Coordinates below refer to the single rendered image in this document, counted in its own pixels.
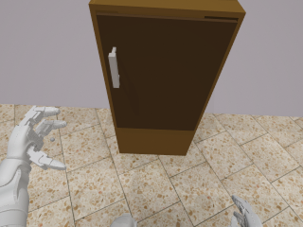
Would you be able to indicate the left robot thigh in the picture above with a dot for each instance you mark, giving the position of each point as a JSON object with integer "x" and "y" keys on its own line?
{"x": 124, "y": 221}

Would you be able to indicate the robot right hand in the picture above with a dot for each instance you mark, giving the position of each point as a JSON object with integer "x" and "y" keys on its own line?
{"x": 247, "y": 218}

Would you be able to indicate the handle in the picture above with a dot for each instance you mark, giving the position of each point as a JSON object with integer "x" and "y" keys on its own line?
{"x": 113, "y": 68}

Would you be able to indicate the left robot forearm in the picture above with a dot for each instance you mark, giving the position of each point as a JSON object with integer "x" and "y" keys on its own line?
{"x": 14, "y": 199}

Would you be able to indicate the robot left shin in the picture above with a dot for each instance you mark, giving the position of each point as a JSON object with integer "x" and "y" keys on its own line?
{"x": 126, "y": 214}

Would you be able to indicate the cupboard door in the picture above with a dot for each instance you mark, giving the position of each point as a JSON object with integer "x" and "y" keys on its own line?
{"x": 166, "y": 65}

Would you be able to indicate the robot left hand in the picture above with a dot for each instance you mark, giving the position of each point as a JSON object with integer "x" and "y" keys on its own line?
{"x": 22, "y": 138}

